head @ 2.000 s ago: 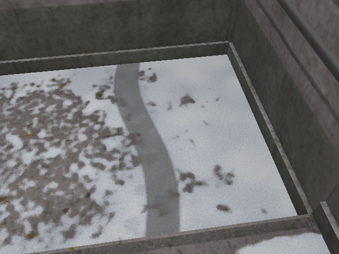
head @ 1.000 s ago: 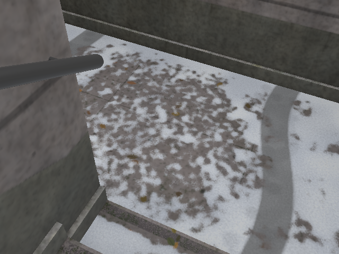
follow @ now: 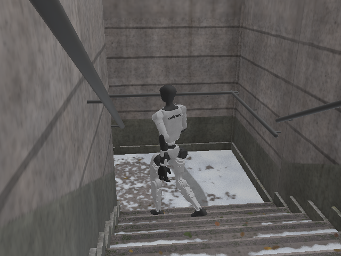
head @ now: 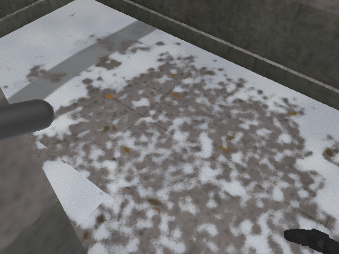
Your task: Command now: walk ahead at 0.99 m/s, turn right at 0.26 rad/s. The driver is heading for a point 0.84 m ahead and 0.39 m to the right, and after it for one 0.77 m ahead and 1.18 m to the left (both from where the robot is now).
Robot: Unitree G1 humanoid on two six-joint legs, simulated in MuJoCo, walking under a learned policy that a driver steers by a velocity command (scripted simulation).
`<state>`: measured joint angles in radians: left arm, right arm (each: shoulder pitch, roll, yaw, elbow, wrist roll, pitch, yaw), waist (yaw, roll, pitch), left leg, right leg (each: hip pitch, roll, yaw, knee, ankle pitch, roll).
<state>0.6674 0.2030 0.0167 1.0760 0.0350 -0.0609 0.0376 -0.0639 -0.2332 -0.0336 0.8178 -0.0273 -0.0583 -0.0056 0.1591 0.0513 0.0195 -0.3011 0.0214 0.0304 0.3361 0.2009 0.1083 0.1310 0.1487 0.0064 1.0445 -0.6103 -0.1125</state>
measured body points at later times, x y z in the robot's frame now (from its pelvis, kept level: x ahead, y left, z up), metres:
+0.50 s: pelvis +0.43 -0.03 -0.20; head +0.49 -0.02 +0.24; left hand +0.62 +0.18 -0.34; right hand +0.41 -0.30 -0.32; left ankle +0.34 +0.15 -0.67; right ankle +0.51 -0.08 -0.92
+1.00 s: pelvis +0.61 -0.08 -0.19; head +0.59 -0.09 +0.26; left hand +0.94 -0.03 -0.25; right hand +0.43 -0.33 -0.31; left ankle +0.75 +0.06 -0.92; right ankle +0.54 -0.17 -0.88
